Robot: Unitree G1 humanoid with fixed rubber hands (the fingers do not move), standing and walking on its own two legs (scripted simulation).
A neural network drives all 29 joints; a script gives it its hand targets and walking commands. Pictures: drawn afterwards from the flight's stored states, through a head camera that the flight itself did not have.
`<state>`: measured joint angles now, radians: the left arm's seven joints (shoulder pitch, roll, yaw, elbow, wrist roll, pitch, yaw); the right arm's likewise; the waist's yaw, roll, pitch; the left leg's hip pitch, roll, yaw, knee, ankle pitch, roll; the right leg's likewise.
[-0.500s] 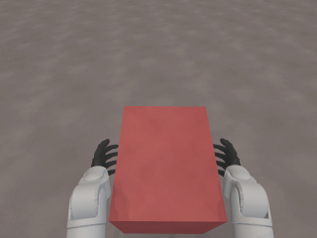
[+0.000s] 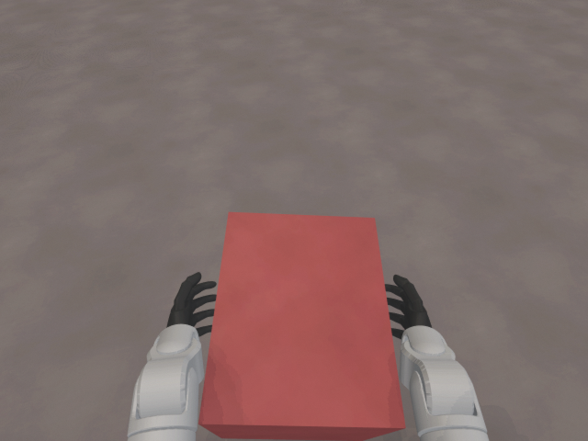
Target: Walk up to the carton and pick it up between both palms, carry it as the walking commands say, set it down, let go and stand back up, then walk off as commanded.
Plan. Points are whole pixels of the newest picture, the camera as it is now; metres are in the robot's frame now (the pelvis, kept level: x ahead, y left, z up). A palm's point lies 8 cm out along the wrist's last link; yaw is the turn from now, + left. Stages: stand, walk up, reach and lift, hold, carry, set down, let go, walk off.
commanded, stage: hold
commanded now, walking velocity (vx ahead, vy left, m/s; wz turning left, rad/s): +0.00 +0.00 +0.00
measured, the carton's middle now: (297, 329) +0.30 +0.05 -0.06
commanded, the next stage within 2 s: set down in 0.64 s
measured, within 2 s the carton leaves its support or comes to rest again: neither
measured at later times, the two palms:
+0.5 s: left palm (158, 314) +0.24 +0.23 +0.06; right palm (403, 306) +0.29 -0.08 +0.06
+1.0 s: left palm (170, 319) +0.26 +0.22 +0.02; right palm (396, 309) +0.31 -0.08 +0.03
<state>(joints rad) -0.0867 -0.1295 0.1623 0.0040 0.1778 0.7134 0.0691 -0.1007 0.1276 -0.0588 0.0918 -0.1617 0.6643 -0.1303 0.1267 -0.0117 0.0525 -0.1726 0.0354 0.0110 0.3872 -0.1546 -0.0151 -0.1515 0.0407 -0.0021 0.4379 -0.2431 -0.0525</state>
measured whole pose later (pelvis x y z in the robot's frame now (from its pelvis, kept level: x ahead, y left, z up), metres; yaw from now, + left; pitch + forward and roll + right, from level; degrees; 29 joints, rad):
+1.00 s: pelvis -0.01 +0.02 +0.00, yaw -1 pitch -6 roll +1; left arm -0.34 -0.16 0.40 0.41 0.36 0.63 0.00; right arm -0.41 0.18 -0.35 0.55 -0.36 0.55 0.01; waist 0.13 -0.02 0.02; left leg -0.13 0.01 -0.01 0.40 -0.18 -0.02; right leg -0.11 0.03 0.04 0.46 -0.24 -0.03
